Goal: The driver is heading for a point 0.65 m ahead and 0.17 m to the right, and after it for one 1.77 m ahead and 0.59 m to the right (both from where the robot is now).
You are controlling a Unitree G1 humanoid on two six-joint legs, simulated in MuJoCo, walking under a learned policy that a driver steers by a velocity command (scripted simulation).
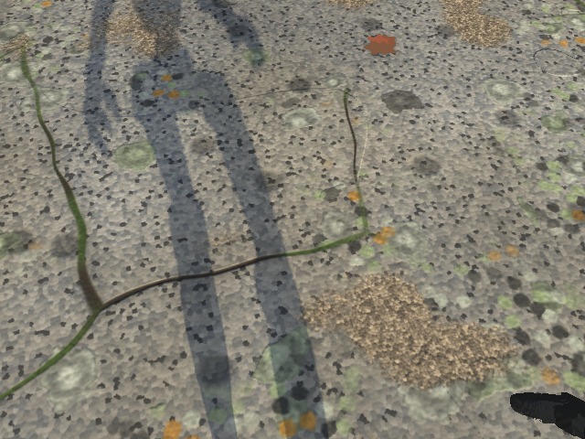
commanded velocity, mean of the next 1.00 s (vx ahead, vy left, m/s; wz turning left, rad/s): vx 0.50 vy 0.00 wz -0.34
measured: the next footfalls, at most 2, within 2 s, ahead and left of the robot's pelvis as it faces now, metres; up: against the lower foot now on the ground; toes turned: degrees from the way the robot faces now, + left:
right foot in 0.48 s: +0.44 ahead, -0.15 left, +0.00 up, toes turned -10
left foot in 0.96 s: +0.75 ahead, -0.03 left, +0.00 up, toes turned -29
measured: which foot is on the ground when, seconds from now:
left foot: down 0.00-0.50, up 0.52-0.94, down 0.96-1.00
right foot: up 0.00-0.46, down 0.48-0.98, up 1.00-1.00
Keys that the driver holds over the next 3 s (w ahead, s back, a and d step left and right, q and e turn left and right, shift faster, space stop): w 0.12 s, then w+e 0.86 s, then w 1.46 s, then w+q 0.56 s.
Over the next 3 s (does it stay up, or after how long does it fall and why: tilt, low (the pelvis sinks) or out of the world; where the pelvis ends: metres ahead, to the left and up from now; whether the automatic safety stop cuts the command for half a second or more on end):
stays up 1.49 -0.63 0.01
